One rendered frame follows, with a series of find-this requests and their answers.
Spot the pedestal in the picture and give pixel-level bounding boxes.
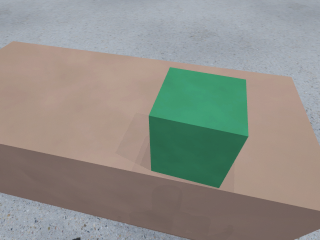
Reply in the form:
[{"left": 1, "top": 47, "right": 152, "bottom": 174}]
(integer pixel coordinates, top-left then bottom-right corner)
[{"left": 0, "top": 41, "right": 320, "bottom": 240}]

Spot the carton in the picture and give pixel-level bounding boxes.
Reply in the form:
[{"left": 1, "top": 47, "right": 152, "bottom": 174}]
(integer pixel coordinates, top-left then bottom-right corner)
[{"left": 148, "top": 67, "right": 249, "bottom": 188}]

